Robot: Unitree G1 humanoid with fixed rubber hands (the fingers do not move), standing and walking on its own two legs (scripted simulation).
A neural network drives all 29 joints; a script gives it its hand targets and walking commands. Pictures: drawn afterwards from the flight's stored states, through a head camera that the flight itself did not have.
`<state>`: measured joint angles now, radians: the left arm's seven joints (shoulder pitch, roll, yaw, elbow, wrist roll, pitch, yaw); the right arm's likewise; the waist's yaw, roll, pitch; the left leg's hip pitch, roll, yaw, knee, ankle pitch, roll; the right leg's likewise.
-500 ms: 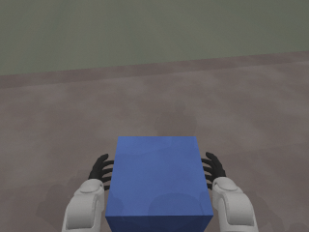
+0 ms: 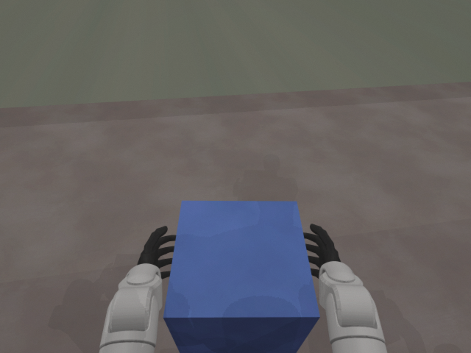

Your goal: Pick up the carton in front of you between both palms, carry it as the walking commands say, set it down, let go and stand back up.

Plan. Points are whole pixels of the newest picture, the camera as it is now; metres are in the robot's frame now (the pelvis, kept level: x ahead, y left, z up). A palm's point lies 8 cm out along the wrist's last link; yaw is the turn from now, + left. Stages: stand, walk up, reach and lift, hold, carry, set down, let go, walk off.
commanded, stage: carry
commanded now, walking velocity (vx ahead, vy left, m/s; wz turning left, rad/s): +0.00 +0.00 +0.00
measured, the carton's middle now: (238, 283) +0.29 +0.00 -0.04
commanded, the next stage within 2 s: hold in 1.18 s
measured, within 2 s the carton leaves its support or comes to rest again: neither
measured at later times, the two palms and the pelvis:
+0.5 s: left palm (148, 282) +0.26 +0.15 +0.03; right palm (330, 278) +0.26 -0.15 +0.04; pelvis -0.01 +0.00 +0.00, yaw +0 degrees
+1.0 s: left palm (151, 281) +0.26 +0.14 +0.03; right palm (334, 277) +0.26 -0.16 +0.04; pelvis -0.02 -0.01 +0.00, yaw +0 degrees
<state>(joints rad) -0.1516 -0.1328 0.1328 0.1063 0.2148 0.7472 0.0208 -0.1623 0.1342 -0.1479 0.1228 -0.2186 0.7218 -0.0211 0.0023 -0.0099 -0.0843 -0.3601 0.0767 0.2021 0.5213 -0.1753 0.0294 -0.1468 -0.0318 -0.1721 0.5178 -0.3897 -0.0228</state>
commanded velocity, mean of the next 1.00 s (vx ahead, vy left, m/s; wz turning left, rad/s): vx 0.00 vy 0.00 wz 0.00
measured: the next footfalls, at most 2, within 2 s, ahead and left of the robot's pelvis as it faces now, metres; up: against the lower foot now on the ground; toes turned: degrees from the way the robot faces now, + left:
none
